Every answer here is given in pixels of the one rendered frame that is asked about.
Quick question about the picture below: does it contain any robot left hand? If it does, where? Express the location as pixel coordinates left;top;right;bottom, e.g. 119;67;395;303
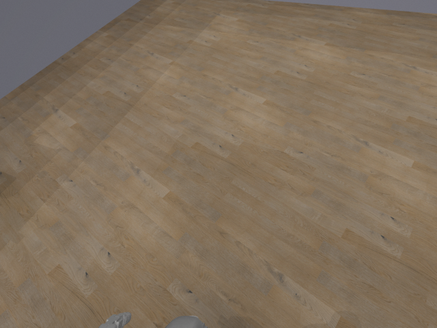
99;312;131;328

